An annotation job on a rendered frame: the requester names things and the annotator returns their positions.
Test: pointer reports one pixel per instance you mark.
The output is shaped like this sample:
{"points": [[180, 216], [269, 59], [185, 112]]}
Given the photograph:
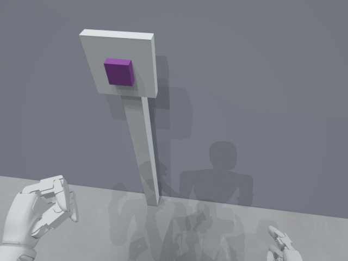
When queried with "left robot hand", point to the left robot hand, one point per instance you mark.
{"points": [[22, 225]]}

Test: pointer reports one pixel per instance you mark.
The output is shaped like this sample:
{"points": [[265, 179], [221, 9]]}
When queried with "robot left forearm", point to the robot left forearm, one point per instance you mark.
{"points": [[16, 252]]}

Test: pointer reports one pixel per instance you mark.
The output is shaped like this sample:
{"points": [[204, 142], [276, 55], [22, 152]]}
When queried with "panel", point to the panel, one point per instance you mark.
{"points": [[99, 45]]}

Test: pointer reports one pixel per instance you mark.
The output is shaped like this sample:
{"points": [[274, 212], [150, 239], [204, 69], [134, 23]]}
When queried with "right robot hand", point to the right robot hand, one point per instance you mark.
{"points": [[284, 244]]}

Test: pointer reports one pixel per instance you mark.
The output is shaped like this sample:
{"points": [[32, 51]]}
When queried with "button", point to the button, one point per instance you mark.
{"points": [[119, 71]]}

